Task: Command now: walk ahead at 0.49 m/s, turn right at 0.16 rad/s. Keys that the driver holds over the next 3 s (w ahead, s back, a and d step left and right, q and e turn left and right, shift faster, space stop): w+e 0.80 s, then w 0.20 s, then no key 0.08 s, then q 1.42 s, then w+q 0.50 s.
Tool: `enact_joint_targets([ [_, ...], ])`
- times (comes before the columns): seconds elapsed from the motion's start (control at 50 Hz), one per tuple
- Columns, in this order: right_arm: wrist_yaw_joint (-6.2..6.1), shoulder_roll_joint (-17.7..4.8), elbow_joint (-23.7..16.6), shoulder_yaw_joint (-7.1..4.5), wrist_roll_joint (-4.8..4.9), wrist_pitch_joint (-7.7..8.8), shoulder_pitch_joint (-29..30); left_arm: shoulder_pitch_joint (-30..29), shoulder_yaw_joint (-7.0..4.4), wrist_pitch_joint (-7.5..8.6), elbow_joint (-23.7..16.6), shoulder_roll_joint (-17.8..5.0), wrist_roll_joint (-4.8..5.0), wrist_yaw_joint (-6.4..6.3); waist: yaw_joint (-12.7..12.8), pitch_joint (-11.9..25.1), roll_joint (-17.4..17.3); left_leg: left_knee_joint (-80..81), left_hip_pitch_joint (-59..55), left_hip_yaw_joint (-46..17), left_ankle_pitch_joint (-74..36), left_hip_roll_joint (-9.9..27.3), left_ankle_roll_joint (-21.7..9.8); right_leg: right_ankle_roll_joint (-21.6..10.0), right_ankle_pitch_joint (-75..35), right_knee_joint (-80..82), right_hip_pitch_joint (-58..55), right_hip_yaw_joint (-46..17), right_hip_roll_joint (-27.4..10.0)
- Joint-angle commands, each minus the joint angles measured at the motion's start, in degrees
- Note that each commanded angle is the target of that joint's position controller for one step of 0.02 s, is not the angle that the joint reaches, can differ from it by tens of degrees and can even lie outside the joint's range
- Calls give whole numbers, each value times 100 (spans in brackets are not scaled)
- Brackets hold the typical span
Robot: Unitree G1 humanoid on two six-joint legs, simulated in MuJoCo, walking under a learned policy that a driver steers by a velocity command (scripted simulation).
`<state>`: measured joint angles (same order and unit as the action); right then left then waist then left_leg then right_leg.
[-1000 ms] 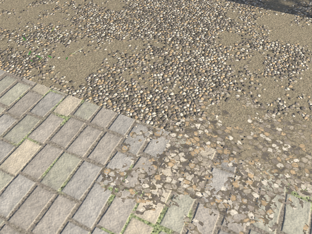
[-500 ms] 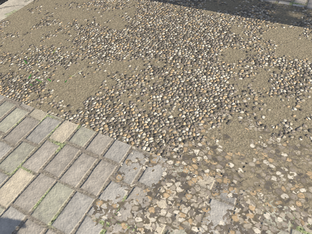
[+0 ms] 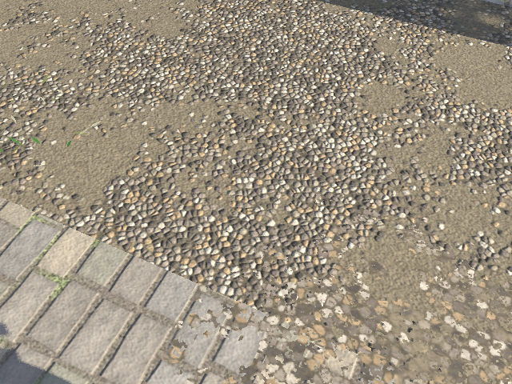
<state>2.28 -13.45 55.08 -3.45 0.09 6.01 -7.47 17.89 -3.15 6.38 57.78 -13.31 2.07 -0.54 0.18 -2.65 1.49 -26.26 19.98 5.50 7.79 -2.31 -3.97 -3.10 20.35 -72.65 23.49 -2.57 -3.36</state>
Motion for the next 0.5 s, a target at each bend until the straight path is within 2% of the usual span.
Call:
enact_joint_targets([
  [0.02, 12, -301, -65, -29, -74, 125, -154, 449, -133, -127, -228, -226, 14, -75, 115, 435, -487, 1739, -777, -1502, -247, 1595, -898, -100, -440, 109, 812, -299, -599],
  [0.04, -19, -380, 5, -43, -78, 138, -236, 402, -131, -197, -268, -171, 29, -84, 156, 270, -538, 1874, -572, -1264, -338, 1576, -899, -79, -504, 257, 879, -303, -618],
  [0.08, -110, -568, 84, -82, -107, 153, -383, 27, -167, -258, -451, -280, -14, -95, 151, 68, -526, 2031, -561, -930, -579, 1574, -901, 1, -983, 643, 1322, -383, -629],
  [0.14, -222, -665, 128, -99, -117, 138, -591, -505, -189, -227, -659, -330, -73, -37, 32, -15, -405, 2044, -931, -510, -967, 1534, -783, 73, -1949, 1572, 1832, -473, -520],
  [0.2, -293, -748, 99, -93, -79, 120, -722, -1100, -131, -183, -874, -245, -94, 78, -147, -86, -361, 2075, -1148, -24, -1108, 1447, -599, 65, -2709, 2658, 1678, -80, -395],
  [0.26, -331, -839, 192, -114, -27, 48, -1129, -1715, -50, -185, -1149, -144, -95, 198, -400, -275, -272, 1948, -1828, 178, -1219, 1631, -545, 13, -2691, 3266, 1905, 178, -330],
  [0.3, -341, -898, 223, -142, 7, -49, -1303, -1994, -26, -194, -1361, -147, -87, 288, -475, -353, -269, 1682, -2389, 277, -1510, 1802, -508, -57, -2296, 3499, 2134, 328, -275],
  [0.34, -360, -1004, 171, -181, 41, -147, -1242, -2038, -50, -203, -1548, -230, -69, 378, -365, -295, -388, 1256, -2693, 425, -2475, 1921, -406, -195, -1690, 3650, 1934, 570, -117],
  [0.36, -380, -1093, 106, -207, 46, -186, -1140, -1909, -96, -212, -1600, -335, -63, 412, -232, -130, -528, 893, -2744, 526, -3489, 1934, -336, -296, -1384, 3659, 1550, 765, 67],
  [0.38, -405, -1185, 41, -235, 46, -231, -1049, -1580, -174, -227, -1594, -492, -60, 430, -13, 145, -687, 312, -2752, 615, -4514, 1921, -264, -412, -1095, 3614, 990, 946, 301],
  [0.4, -427, -1239, -24, -246, 47, -282, -924, -849, -309, -237, -1461, -736, -43, 433, 409, 548, -733, -689, -2572, 721, -5105, 1813, -157, -577, -1087, 3782, 23, 1056, 573],
  [0.42, -438, -1197, -113, -217, 53, -283, -872, 109, -522, -255, -1242, -1147, -40, 356, 880, 1060, -535, -2112, -1741, 802, -4485, 1566, 69, -829, -1418, 4114, -1552, 743, 634],
  [0.44, -383, -654, -351, -58, -86, -172, -1248, 678, -705, -294, -1157, -1828, -64, 236, 695, 1722, 742, -4325, 518, 767, -1005, 901, 395, -1562, -1262, 4163, -3683, -1716, -784],
  [0.46, -265, -371, -542, 80, -13, 110, -1265, 634, -623, -239, -1290, -1825, -100, 248, 431, 2528, 1104, -5641, 2003, -532, 2527, -82, 483, -2332, -720, 5331, -4741, -4624, -1734],
  [0.48, -185, -841, -728, -54, 211, 301, -518, 667, -488, -210, -1283, -1360, -170, 258, 709, 2162, 586, -5784, 2660, -1146, 2200, 269, 289, -1927, -810, 5540, -4640, -4033, -1531],
  [0.5, -172, -834, -819, -41, 267, 374, -256, 324, -418, -180, -1323, -1094, -146, 245, 568, 1467, 354, -5421, 2790, -1064, 1719, 525, 161, -1685, -1238, 5499, -3853, -3088, -1315],
])
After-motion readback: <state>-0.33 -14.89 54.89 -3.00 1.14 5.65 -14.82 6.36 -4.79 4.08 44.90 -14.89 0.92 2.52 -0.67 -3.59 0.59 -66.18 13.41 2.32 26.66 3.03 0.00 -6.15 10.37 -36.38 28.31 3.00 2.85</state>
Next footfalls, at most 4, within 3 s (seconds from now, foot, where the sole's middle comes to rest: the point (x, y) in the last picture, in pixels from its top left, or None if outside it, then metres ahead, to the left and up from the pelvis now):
0.42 right None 0.40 -0.18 -0.77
0.92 left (296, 284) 0.74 -0.09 -0.77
1.36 right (392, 273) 0.77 -0.37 -0.77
1.74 left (299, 264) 0.80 -0.10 -0.77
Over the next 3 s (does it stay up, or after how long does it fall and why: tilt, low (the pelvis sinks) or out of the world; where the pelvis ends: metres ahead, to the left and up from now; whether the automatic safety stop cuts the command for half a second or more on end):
stays up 0.82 -0.11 0.01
